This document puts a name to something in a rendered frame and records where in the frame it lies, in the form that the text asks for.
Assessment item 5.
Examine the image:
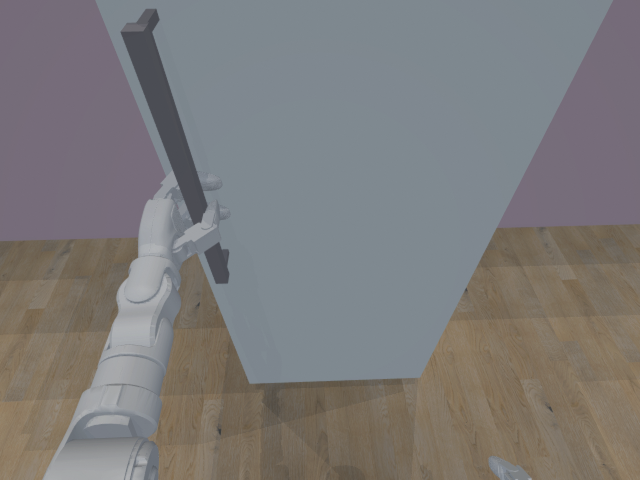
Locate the robot right hand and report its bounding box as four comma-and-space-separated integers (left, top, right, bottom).
488, 456, 532, 480

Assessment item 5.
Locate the fridge door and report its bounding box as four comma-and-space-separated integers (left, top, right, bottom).
95, 0, 613, 384

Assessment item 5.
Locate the robot left hand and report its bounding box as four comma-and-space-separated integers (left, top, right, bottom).
138, 170, 231, 271

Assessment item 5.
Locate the handle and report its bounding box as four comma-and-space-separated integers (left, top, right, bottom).
121, 9, 229, 284

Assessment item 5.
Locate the robot left upper arm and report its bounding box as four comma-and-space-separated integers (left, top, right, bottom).
47, 436, 159, 480

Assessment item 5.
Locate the left robot forearm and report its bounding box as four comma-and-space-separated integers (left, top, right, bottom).
42, 256, 181, 480

